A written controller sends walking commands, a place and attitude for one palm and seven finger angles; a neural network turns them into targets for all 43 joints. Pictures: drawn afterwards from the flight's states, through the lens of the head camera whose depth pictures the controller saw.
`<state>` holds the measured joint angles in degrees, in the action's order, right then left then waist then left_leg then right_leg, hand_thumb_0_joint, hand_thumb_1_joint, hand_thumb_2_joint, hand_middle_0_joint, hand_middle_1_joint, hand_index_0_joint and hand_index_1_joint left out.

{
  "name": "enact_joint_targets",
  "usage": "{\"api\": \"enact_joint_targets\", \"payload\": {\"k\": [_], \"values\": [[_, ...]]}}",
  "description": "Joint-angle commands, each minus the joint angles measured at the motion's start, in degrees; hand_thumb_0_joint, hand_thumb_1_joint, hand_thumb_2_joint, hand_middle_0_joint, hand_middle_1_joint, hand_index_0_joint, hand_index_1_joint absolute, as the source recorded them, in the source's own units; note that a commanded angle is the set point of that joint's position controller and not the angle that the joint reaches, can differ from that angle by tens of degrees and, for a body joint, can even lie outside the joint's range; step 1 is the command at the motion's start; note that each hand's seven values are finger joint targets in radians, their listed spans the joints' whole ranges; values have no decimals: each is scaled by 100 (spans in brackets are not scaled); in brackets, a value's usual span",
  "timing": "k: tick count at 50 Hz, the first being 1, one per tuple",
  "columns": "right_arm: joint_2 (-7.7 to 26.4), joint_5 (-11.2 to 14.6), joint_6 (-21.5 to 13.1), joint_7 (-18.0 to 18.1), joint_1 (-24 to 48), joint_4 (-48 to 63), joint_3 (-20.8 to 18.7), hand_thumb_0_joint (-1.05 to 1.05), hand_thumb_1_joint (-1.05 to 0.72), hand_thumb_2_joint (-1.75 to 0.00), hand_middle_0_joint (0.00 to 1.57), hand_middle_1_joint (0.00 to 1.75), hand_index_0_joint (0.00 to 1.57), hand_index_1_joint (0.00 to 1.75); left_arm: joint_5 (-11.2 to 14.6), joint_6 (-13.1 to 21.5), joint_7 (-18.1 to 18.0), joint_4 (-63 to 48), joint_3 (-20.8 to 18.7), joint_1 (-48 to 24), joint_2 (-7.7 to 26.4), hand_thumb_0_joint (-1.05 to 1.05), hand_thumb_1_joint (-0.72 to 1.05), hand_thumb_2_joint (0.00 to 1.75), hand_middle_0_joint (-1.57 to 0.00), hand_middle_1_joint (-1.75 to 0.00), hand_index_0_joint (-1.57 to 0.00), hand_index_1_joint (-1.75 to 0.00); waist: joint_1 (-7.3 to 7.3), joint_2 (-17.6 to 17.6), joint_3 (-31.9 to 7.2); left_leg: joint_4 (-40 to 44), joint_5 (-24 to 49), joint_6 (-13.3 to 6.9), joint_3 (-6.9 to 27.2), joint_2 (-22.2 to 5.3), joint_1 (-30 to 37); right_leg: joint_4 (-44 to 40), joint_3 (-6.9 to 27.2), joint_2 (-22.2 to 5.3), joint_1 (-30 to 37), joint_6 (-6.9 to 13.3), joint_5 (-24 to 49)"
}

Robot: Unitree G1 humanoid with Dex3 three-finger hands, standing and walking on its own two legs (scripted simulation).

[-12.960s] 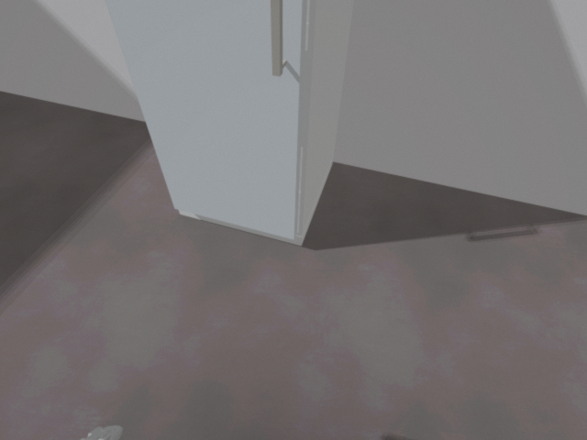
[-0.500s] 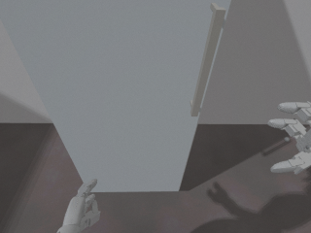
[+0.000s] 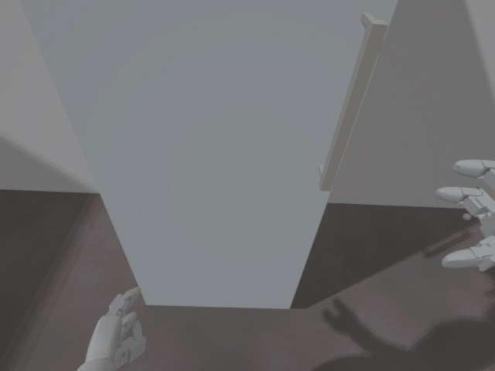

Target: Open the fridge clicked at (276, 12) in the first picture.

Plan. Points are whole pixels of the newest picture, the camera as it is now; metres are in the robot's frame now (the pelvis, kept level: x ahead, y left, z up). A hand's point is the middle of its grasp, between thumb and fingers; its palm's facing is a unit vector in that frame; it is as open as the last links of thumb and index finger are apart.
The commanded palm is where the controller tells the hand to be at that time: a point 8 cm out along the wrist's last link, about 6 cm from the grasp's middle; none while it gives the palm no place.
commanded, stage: raise the hand to about handle height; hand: right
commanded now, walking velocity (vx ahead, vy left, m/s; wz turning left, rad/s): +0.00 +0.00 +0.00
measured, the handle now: (342, 115) +0.49 -0.16 +0.21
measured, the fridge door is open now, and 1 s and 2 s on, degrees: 0 0 0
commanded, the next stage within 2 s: move the hooked fingers beside the handle in 0.10 s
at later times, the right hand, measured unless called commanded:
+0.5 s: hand (440, 200) +0.31 -0.26 +0.19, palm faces +0.07 +1.00 -0.06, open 14.0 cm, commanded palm +0.27 -0.30 +0.19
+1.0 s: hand (410, 173) +0.36 -0.24 +0.18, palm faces +0.05 +1.00 -0.03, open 14.0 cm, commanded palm +0.33 -0.29 +0.19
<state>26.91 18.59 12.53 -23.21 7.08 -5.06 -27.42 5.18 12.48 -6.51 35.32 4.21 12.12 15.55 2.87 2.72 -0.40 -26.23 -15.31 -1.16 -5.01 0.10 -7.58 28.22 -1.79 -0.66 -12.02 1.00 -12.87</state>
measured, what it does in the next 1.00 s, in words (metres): stands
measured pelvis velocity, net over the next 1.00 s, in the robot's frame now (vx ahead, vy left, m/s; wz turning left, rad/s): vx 0.01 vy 0.00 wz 0.01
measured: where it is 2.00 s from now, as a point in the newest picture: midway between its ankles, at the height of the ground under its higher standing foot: outside the picture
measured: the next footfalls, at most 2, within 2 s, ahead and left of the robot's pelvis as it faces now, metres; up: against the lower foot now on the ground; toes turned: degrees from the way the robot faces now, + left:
none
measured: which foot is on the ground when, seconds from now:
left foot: down 0.00-1.00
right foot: down 0.00-1.00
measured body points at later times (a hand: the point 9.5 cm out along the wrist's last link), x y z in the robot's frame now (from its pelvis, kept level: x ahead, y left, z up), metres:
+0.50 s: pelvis +0.01 +0.00 +0.00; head -0.01 +0.02 +0.45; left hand +0.20 +0.23 -0.07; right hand +0.30 -0.31 +0.19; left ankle -0.01 +0.10 -0.74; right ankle +0.03 -0.11 -0.74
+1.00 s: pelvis +0.01 +0.00 +0.00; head +0.00 +0.01 +0.45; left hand +0.18 +0.24 -0.08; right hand +0.35 -0.29 +0.19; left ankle -0.01 +0.10 -0.74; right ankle +0.03 -0.11 -0.74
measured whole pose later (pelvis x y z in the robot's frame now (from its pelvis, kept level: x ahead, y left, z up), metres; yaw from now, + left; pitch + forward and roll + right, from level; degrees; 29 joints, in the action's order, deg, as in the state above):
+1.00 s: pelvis +0.01 +0.00 +0.00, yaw +1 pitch -1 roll +0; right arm 24.8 14.5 12.1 -17.4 22.2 -18.7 -20.7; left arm 5.3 9.0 -6.6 36.1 4.2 12.7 14.8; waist 0.6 2.1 -1.0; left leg -26.2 -15.6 -1.1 -4.2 -0.2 -9.2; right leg 27.1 -2.4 -0.4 -12.9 1.1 -12.9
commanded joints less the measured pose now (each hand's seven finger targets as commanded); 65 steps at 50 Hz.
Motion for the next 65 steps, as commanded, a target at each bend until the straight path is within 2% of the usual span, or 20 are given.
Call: {"api": "enact_joint_targets", "payload": {"k": [1,4,10,15,17,20,22,30,32,35,37,42,45,47,50,52,55,57,59,65], "values": [[1687,145,-350,12,1782,1186,-523,0,50,-30,30,120,30,120,13,340,-45,-987,-218,-839,601,0,90,90,-20,-30,-20,-30,-9,342,-979,487,923,21,305,-39,-379,-344,357,91,762,101,644],[1729,193,-310,-26,1683,1057,-578,0,50,-30,30,120,30,120,19,314,-26,-994,-226,-846,615,0,90,90,-20,-30,-20,-30,8,26,-927,482,1012,56,342,-53,-368,-295,358,81,649,105,666],[1745,201,-328,-20,1712,1173,-604,0,50,-30,30,120,30,120,26,306,-6,-1033,-221,-866,589,0,90,90,-20,-30,-20,-30,24,229,-1082,395,1224,43,295,-37,-330,-264,345,96,758,106,849],[1419,132,-358,37,2265,1095,-165,0,50,-30,30,120,30,120,45,304,-39,-965,-217,-828,580,0,90,90,-20,-30,-20,-30,-111,252,-974,417,1038,47,257,-8,-559,-283,369,91,846,106,705],[1530,136,-347,82,2033,886,-290,0,50,-30,30,120,30,120,25,296,-36,-938,-244,-768,608,0,90,90,-20,-30,-20,-30,-49,-98,-988,425,1103,38,271,-17,-464,-268,389,59,786,115,775],[1352,25,-339,116,2555,970,-5,0,50,-30,30,120,30,120,50,260,-42,-935,-220,-831,582,0,90,90,-20,-30,-20,-30,-140,225,-986,417,972,38,244,-23,-584,-319,370,90,836,116,678],[1573,12,-358,221,2450,981,-211,0,50,-30,30,120,30,120,24,254,-40,-937,-232,-808,595,0,90,90,-20,-30,-20,-30,-51,147,-1137,401,1049,4,249,-22,-427,-302,394,63,856,102,803],[1425,-48,-283,387,2336,783,-233,0,50,-30,30,120,30,120,15,169,9,-955,-237,-809,576,0,90,90,-20,-30,-20,-30,7,121,-1204,317,1433,-10,191,-26,-311,-338,351,75,833,95,1101],[1423,-67,-239,414,2390,660,-183,0,50,-30,30,120,30,120,22,118,14,-936,-249,-769,587,0,90,90,-20,-30,-20,-30,-20,-63,-1139,352,1409,-1,197,-28,-310,-334,333,49,780,102,1091],[1080,-116,-259,461,2997,788,244,0,50,-30,30,120,30,120,41,98,-14,-957,-242,-804,558,0,90,90,-20,-30,-20,-30,-163,257,-1083,398,1058,-2,207,-12,-578,-374,362,61,911,102,811],[1148,-138,-297,515,3095,551,255,0,50,-30,30,120,30,120,31,63,-44,-873,-251,-718,609,0,90,90,-20,-30,-20,-30,-197,-152,-1018,454,929,7,208,-2,-564,-384,373,28,836,121,710],[1322,-254,-384,599,3627,166,259,0,50,-30,30,120,30,120,22,-4,-80,-792,-265,-643,647,0,90,90,-20,-30,-20,-30,-235,-69,-1230,456,989,-5,267,-22,-488,-370,354,33,878,132,763],[1221,-296,-434,629,3899,50,366,0,50,-30,30,120,30,120,25,-14,-75,-805,-243,-640,609,0,90,90,-20,-30,-20,-30,-251,305,-1305,422,1049,-34,261,-29,-484,-391,364,58,932,108,814],[1470,-286,-479,641,3609,-184,85,0,50,-30,30,120,30,120,1,-36,-47,-791,-286,-553,656,0,90,90,-20,-30,-20,-30,-153,-88,-1419,406,1282,-35,259,-17,-305,-353,346,26,876,128,1031],[1249,-299,-474,601,3756,-263,286,0,50,-30,30,120,30,120,25,-79,-18,-834,-273,-552,627,0,90,90,-20,-30,-20,-30,-205,132,-1412,351,1464,-23,264,-31,-352,-344,290,51,872,117,1112],[1401,-292,-477,615,3669,-503,166,0,50,-30,30,120,30,120,25,-115,-2,-801,-310,-457,675,0,90,90,-20,-30,-20,-30,-192,-188,-1337,364,1441,-19,251,-14,-332,-332,290,13,760,129,1099],[1199,-327,-528,648,3927,-233,340,0,50,-30,30,120,30,120,26,-126,15,-869,-319,-482,635,0,90,90,-20,-30,-20,-30,-217,182,-1527,319,1564,-31,276,-16,-369,-305,278,37,948,125,1245],[1149,-302,-576,692,3953,-309,393,0,50,-30,30,120,30,120,15,-146,16,-823,-337,-413,661,0,90,90,-20,-30,-20,-30,-257,-179,-1449,336,1598,-15,251,5,-390,-288,276,5,904,146,1273],[1360,-349,-557,736,3973,-425,214,0,50,-30,30,120,30,120,12,-193,5,-800,-340,-390,687,0,90,90,-20,-30,-20,-30,-230,9,-1486,322,1586,-15,285,-5,-360,-312,259,25,848,136,1228],[1052,-406,-632,811,4409,-530,559,0,50,-30,30,120,30,120,24,-247,4,-749,-346,-334,676,0,90,90,-20,-30,-20,-30,-356,73,-1414,353,1448,-25,279,15,-502,-323,277,11,913,137,1159]]}}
